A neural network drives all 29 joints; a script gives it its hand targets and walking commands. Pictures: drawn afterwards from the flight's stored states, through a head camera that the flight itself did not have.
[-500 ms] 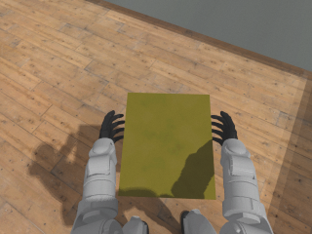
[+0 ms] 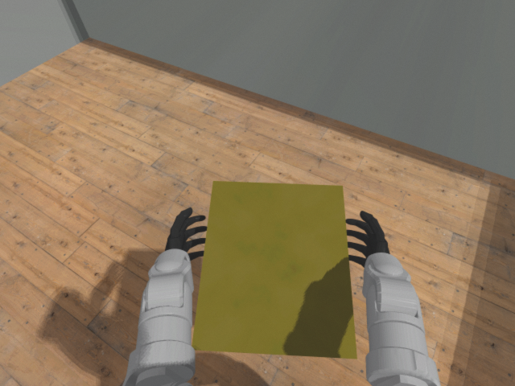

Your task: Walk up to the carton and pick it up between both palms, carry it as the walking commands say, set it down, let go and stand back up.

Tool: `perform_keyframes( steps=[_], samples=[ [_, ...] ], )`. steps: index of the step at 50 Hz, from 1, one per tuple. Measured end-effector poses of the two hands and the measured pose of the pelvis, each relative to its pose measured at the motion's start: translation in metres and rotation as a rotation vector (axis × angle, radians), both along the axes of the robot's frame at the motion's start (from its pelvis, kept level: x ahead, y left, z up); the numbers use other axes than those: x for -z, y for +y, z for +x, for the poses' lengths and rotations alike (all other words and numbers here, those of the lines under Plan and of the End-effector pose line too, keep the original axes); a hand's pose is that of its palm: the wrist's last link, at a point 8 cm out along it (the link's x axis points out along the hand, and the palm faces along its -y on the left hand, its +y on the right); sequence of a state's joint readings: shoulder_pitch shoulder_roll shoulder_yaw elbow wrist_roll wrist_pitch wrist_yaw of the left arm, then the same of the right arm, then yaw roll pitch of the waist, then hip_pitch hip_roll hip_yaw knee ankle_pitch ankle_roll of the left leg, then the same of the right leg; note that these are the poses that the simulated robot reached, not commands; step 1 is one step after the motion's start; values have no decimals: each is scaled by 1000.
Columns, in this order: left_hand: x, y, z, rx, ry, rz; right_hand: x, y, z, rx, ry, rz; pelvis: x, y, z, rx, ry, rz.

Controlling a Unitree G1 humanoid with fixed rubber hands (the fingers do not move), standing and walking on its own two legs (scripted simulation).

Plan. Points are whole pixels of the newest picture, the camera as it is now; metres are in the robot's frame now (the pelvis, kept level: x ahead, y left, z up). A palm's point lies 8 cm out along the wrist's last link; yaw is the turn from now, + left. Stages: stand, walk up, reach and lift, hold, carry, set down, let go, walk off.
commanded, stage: reach and lift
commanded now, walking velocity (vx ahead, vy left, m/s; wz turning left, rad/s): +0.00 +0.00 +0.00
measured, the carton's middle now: (273, 270) +0.34 -0.01 -0.08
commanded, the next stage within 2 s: hold in 1.54 s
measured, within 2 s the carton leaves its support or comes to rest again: neither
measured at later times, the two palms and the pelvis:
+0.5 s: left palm (164, 241) +0.32 +0.15 +0.07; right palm (385, 244) +0.31 -0.17 +0.06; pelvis +0.01 +0.00 +0.02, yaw +0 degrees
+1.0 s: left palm (157, 246) +0.31 +0.16 +0.07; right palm (379, 243) +0.31 -0.16 +0.07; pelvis +0.02 +0.00 +0.02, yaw -1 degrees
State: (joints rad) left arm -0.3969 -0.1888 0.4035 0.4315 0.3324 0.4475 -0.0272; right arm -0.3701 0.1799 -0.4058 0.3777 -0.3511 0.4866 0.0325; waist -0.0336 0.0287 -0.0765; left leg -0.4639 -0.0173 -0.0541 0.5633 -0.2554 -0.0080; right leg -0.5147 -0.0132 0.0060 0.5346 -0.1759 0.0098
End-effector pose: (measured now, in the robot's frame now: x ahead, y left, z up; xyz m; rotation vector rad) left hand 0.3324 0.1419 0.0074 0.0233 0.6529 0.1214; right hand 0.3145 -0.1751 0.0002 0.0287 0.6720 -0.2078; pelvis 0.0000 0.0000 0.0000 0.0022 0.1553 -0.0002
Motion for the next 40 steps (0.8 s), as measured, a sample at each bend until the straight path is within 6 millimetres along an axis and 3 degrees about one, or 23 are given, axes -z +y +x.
perform_keyframes(
  steps=[25, 31, 40],
  samples=[
    [-62, 5, -10, 15, -47, 14, -63, 4, -8, -14, -42, -26, -18, 1, 13, 5, -226, -6],
    [-68, 7, -12, 15, -42, 25, -70, 7, -8, -23, -36, -34, -19, 2, 17, 7, -250, -7],
    [-63, 11, -16, 6, -15, 34, -66, 11, -10, -43, -10, -40, -19, 2, 19, 10, -253, -8]
  ],
)
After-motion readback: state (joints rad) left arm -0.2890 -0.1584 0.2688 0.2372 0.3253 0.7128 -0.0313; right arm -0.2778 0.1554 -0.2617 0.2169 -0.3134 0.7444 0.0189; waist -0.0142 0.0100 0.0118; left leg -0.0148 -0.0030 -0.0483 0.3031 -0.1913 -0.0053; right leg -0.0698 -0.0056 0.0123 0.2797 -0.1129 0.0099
